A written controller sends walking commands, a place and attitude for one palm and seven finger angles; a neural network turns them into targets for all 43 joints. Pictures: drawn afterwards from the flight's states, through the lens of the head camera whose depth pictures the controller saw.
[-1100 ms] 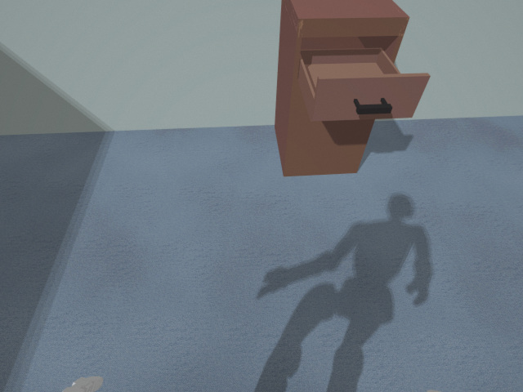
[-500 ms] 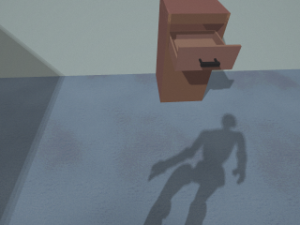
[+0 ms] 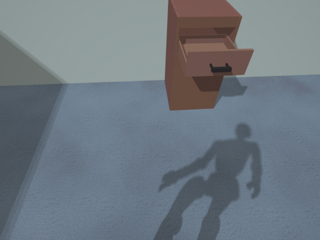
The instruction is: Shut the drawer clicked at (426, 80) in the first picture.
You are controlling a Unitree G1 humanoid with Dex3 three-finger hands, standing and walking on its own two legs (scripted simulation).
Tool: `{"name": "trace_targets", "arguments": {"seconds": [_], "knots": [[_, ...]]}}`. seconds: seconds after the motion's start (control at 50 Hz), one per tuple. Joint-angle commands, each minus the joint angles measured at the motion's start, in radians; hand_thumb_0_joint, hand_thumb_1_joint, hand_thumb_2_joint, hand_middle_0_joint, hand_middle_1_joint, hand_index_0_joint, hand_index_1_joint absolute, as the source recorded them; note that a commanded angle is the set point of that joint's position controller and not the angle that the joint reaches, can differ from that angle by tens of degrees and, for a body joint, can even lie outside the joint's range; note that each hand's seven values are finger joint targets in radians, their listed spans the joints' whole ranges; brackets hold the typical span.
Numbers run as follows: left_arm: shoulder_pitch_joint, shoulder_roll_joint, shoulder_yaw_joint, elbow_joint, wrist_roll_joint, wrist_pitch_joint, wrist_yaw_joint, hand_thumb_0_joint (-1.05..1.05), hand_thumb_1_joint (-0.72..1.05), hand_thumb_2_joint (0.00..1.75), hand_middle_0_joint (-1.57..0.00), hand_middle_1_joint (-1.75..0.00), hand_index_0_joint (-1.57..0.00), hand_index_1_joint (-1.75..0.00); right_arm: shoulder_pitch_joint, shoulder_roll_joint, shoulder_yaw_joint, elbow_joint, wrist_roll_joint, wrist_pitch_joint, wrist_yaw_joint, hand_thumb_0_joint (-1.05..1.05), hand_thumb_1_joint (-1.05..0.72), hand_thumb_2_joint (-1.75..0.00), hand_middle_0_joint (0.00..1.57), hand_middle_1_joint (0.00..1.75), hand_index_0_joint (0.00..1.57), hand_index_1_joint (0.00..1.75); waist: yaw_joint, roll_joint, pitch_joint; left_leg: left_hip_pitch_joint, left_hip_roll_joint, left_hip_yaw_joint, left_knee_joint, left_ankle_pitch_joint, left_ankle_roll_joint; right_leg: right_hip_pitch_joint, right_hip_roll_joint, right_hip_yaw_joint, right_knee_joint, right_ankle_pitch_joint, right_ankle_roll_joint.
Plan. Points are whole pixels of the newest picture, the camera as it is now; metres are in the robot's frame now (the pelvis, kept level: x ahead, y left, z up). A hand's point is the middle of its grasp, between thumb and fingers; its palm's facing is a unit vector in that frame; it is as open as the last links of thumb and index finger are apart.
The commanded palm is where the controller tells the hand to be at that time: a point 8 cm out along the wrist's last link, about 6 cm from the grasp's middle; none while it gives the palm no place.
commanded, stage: look at it before walking up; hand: left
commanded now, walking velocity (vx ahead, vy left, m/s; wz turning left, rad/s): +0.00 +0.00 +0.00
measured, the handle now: (220, 67) +1.02 -0.29 -0.12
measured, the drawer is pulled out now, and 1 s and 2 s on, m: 0.30 0.30 0.30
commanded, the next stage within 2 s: walk to a spot facing it in 0.34 s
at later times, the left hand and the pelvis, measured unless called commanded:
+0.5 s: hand out of the picture +0.07 +0.25 -0.16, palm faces -0.02 -0.95 -0.33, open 7.3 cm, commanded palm none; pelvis +0.00 +0.00 +0.00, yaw +0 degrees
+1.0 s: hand out of the picture +0.04 +0.16 -0.17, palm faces -0.17 -0.96 -0.24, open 7.3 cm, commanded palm none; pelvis -0.03 -0.02 -0.01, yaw -13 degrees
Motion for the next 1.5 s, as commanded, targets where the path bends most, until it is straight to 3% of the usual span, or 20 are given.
{"name": "trace_targets", "arguments": {"seconds": [0.0,0.46,0.54,0.64,0.72,0.78,0.8,0.82,0.84,0.88,0.94,1.1,1.16,1.22,1.24,1.26,1.28,1.3,1.36,1.48], "knots": [[-0.031,0.204,0.04,-0.061,-0.003,-0.025,0.018,0.0,0.9,0.9,-0.2,-0.3,-0.2,-0.3,-0.043,-0.207,-0.037,-0.06,-0.003,-0.023,-0.016,0.0,-0.9,-0.9,0.2,0.3,0.2,0.3,0.002,0.003,-0.044,-0.005,0.101,-0.082,-0.064,0.095,0.041,-0.01,-0.119,0.119,-0.087,0.084,-0.022],[-0.024,0.215,0.043,-0.056,-0.004,-0.024,0.017,0.0,0.9,0.9,-0.2,-0.3,-0.2,-0.3,-0.042,-0.218,-0.041,-0.058,-0.003,-0.025,-0.021,0.0,-0.9,-0.9,0.2,0.3,0.2,0.3,0.002,0.01,-0.051,0.035,0.113,-0.068,-0.058,0.144,0.039,-0.002,-0.116,0.124,-0.081,0.175,-0.025],[0.046,0.107,0.036,-0.077,-0.002,0.015,0.02,0.0,0.9,0.9,-0.2,-0.3,-0.2,-0.3,0.033,-0.099,-0.035,-0.079,-0.004,-0.002,-0.029,0.0,-0.9,-0.9,0.2,0.3,0.2,0.3,-0.004,-0.005,-0.043,0.02,0.121,-0.008,0.017,0.129,0.021,-0.068,-0.105,0.153,-0.001,0.236,-0.015],[0.076,0.092,0.057,-0.15,0.004,0.036,0.011,0.0,0.9,0.9,-0.2,-0.3,-0.2,-0.3,0.048,-0.122,-0.068,-0.154,-0.008,0.013,-0.036,0.0,-0.9,-0.9,0.2,0.3,0.2,0.3,-0.001,0.063,-0.029,-0.013,0.185,-0.03,0.029,0.059,0.053,-0.176,-0.041,0.134,0.148,0.171,-0.009],[0.12,0.034,0.07,-0.192,0.005,0.049,-0.001,0.0,0.9,0.9,-0.2,-0.3,-0.2,-0.3,0.018,-0.134,-0.09,-0.202,-0.011,0.007,-0.034,0.0,-0.9,-0.9,0.2,0.3,0.2,0.3,0.021,0.219,-0.024,-0.07,0.341,-0.086,-0.025,0.189,0.167,-0.207,-0.001,0.0,0.439,-0.233,0.026],[0.224,0.027,0.084,-0.181,0.009,0.037,-0.007,0.0,0.9,0.9,-0.2,-0.3,-0.2,-0.3,-0.019,-0.117,-0.098,-0.226,-0.012,0.014,-0.033,0.0,-0.9,-0.9,0.2,0.3,0.2,0.3,0.075,0.099,-0.038,-0.153,0.277,0.049,0.21,0.197,0.098,-0.048,-0.027,-0.02,0.205,-0.06,0.015],[0.25,0.092,0.1,-0.182,0.019,0.022,0.002,0.0,0.9,0.9,-0.2,-0.3,-0.2,-0.3,0.005,-0.063,-0.093,-0.239,-0.006,0.023,-0.029,0.0,-0.9,-0.9,0.2,0.3,0.2,0.3,0.077,-0.141,-0.025,-0.278,0.145,0.145,0.471,-0.021,0.009,0.006,-0.159,0.216,0.001,0.141,-0.035],[0.265,0.174,0.111,-0.191,0.014,0.013,0.015,0.0,0.9,0.9,-0.2,-0.3,-0.2,-0.3,-0.012,-0.001,-0.077,-0.281,-0.001,0.025,-0.024,0.0,-0.9,-0.9,0.2,0.3,0.2,0.3,0.073,-0.318,-0.014,-0.445,0.022,0.109,0.675,-0.382,-0.036,-0.001,-0.371,0.544,-0.11,0.375,-0.153],[0.281,0.145,0.113,-0.194,0.006,0.013,0.027,0.0,0.9,0.9,-0.2,-0.3,-0.2,-0.3,-0.046,-0.027,-0.081,-0.276,-0.004,0.035,-0.032,0.0,-0.9,-0.9,0.2,0.3,0.2,0.3,0.092,-0.259,-0.034,-0.416,0.039,-0.03,0.746,-0.358,-0.022,-0.042,-0.341,0.56,-0.143,0.308,-0.152],[0.17,0.099,0.106,-0.22,0.002,0.017,0.029,0.0,0.9,0.9,-0.2,-0.3,-0.2,-0.3,-0.021,-0.026,-0.088,-0.252,-0.004,0.031,-0.028,0.0,-0.9,-0.9,0.2,0.3,0.2,0.3,0.034,-0.092,-0.011,-0.428,0.07,-0.042,0.786,-0.23,-0.027,-0.055,-0.277,0.46,-0.101,0.202,-0.191],[0.163,0.071,0.102,-0.227,0.003,0.01,0.024,0.0,0.9,0.9,-0.2,-0.3,-0.2,-0.3,0.007,0.003,-0.086,-0.233,-0.01,0.032,-0.024,0.0,-0.9,-0.9,0.2,0.3,0.2,0.3,0.022,-0.08,-0.064,-0.385,0.056,-0.017,0.734,-0.158,-0.044,-0.04,-0.207,0.372,-0.082,0.198,-0.164],[0.205,0.076,0.118,-0.222,0.009,0.02,0.021,0.0,0.9,0.9,-0.2,-0.3,-0.2,-0.3,-0.028,0.02,-0.081,-0.269,-0.005,0.027,-0.03,0.0,-0.9,-0.9,0.2,0.3,0.2,0.3,0.051,-0.125,-0.087,-0.346,0.019,-0.015,0.521,-0.197,-0.044,0.007,-0.177,0.454,-0.087,0.152,-0.174],[0.2,0.084,0.121,-0.226,0.011,0.024,0.015,0.0,0.9,0.9,-0.2,-0.3,-0.2,-0.3,-0.015,0.018,-0.077,-0.282,-0.003,0.016,-0.029,0.0,-0.9,-0.9,0.2,0.3,0.2,0.3,0.061,-0.13,-0.107,-0.254,-0.01,-0.008,0.369,-0.229,-0.028,-0.017,-0.149,0.506,-0.122,-0.018,-0.171],[0.123,0.089,0.12,-0.25,0.009,0.029,0.007,0.0,0.9,0.9,-0.2,-0.3,-0.2,-0.3,0.104,0.012,-0.077,-0.26,0.0,-0.002,-0.029,0.0,-0.9,-0.9,0.2,0.3,0.2,0.3,0.007,-0.152,-0.089,0.017,-0.042,0.018,0.099,-0.182,0.006,-0.235,-0.087,0.498,-0.124,-0.279,-0.122],[0.081,0.066,0.116,-0.267,0.007,0.028,0.002,0.0,0.9,0.9,-0.2,-0.3,-0.2,-0.3,0.198,-0.018,-0.085,-0.237,0.0,-0.011,-0.037,0.0,-0.9,-0.9,0.2,0.3,0.2,0.3,-0.046,-0.103,-0.107,0.232,0.009,-0.022,-0.034,-0.183,0.031,-0.402,-0.027,0.429,-0.041,-0.362,-0.07],[0.069,0.001,0.103,-0.296,0.001,0.029,-0.011,0.0,0.9,0.9,-0.2,-0.3,-0.2,-0.3,0.26,-0.117,-0.104,-0.227,-0.014,-0.017,-0.046,0.0,-0.9,-0.9,0.2,0.3,0.2,0.3,-0.081,0.174,-0.081,0.366,0.246,-0.306,-0.191,-0.443,0.101,-0.642,0.105,0.26,0.21,-0.422,-0.012],[0.018,-0.001,0.108,-0.335,0.004,0.014,-0.019,0.0,0.9,0.9,-0.2,-0.3,-0.2,-0.3,0.255,-0.182,-0.11,-0.249,-0.01,-0.019,-0.048,0.0,-0.9,-0.9,0.2,0.3,0.2,0.3,-0.08,0.281,-0.015,0.267,0.48,-0.513,-0.262,-0.525,0.171,-0.711,0.074,0.079,0.458,-0.342,0.027],[-0.016,0.029,0.12,-0.328,0.02,0.011,-0.029,0.0,0.9,0.9,-0.2,-0.3,-0.2,-0.3,0.209,-0.145,-0.099,-0.257,-0.016,-0.022,-0.04,0.0,-0.9,-0.9,0.2,0.3,0.2,0.3,-0.068,0.176,0.057,0.087,0.476,-0.524,-0.274,-0.513,0.2,-0.667,0.004,0.103,0.589,-0.263,0.03],[0.073,-0.009,0.114,-0.267,0.025,0.022,-0.055,0.0,0.9,0.9,-0.2,-0.3,-0.2,-0.3,0.134,-0.042,-0.063,-0.262,-0.015,-0.045,-0.037,0.0,-0.9,-0.9,0.2,0.3,0.2,0.3,0.015,0.147,0.098,-0.01,0.27,-0.167,-0.236,-0.262,0.115,-0.605,-0.012,0.043,0.792,-0.045,0.046],[-0.04,-0.052,0.083,-0.287,0.022,0.023,-0.066,0.0,0.9,0.9,-0.2,-0.3,-0.2,-0.3,0.332,-0.016,-0.055,-0.187,-0.01,-0.074,-0.042,0.0,-0.9,-0.9,0.2,0.3,0.2,0.3,-0.037,0.137,0.09,0.184,0.286,-0.027,-0.164,0.171,0.151,-0.721,-0.071,-0.019,0.749,0.012,0.064]]}}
